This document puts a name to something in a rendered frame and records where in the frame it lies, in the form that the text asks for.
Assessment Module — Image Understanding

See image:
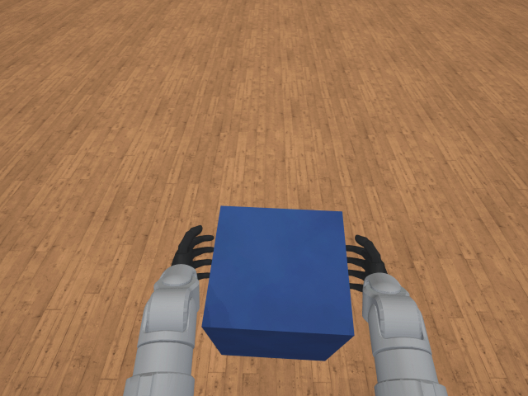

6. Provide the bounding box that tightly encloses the robot left hand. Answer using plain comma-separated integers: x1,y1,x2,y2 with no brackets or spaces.
172,225,214,280

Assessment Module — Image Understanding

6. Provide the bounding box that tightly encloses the robot left forearm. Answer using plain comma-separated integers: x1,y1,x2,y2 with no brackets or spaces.
123,264,200,396

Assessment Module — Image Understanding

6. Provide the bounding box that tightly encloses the robot right hand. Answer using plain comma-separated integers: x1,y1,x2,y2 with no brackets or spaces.
346,235,388,292

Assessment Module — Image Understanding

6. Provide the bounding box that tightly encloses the carton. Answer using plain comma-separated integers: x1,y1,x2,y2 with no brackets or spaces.
202,205,355,361

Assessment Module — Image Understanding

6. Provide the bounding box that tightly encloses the robot right forearm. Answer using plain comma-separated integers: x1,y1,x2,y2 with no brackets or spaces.
362,272,448,396

